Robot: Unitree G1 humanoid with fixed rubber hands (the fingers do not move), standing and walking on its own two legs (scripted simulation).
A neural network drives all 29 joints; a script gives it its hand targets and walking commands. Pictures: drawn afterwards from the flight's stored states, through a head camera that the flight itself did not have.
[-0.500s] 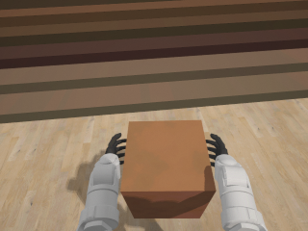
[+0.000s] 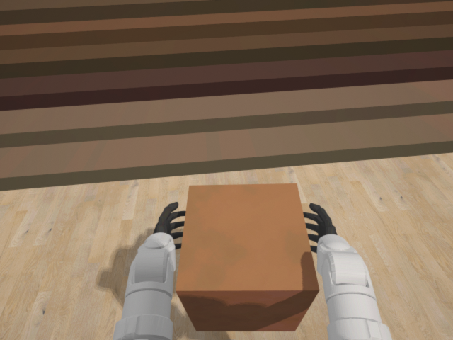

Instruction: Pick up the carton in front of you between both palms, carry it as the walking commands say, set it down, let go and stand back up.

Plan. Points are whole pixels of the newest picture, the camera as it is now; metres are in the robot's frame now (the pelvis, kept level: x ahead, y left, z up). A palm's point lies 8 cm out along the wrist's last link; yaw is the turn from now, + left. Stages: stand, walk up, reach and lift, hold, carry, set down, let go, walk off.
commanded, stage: reach and lift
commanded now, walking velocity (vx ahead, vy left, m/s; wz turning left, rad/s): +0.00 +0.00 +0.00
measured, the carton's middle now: (244, 261) +0.29 +0.00 -0.05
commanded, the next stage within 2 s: hold in 0.18 s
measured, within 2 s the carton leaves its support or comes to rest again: neither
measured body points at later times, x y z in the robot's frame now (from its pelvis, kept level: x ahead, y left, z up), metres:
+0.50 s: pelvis -0.01 +0.00 +0.00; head -0.06 +0.00 +0.45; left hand +0.29 +0.15 +0.04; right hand +0.29 -0.15 +0.04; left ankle +0.01 +0.13 -0.74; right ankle +0.00 -0.13 -0.74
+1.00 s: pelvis +0.04 +0.01 -0.02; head -0.01 +0.01 +0.43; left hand +0.34 +0.16 +0.06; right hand +0.34 -0.15 +0.06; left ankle +0.01 +0.14 -0.74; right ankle +0.01 -0.13 -0.74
